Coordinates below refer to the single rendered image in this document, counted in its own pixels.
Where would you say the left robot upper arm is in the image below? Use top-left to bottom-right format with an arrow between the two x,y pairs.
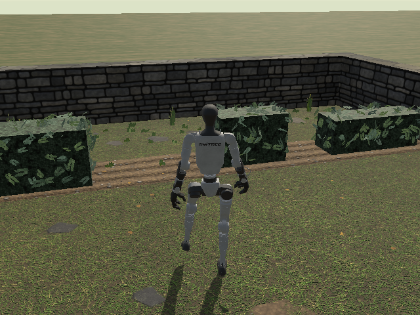
180,133 -> 196,171

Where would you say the right robot thigh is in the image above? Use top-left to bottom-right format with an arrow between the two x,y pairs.
218,184 -> 233,234

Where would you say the robot right hand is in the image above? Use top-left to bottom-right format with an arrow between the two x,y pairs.
234,180 -> 249,194

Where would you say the right robot upper arm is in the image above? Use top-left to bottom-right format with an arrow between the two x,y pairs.
224,133 -> 242,168

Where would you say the right robot shin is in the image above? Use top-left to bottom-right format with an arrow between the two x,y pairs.
219,222 -> 229,266

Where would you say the robot left forearm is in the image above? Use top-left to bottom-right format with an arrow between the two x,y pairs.
172,160 -> 186,194

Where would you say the robot left hand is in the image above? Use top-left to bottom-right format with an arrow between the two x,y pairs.
171,191 -> 186,210

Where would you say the robot right forearm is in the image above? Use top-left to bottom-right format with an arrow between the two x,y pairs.
235,158 -> 247,183

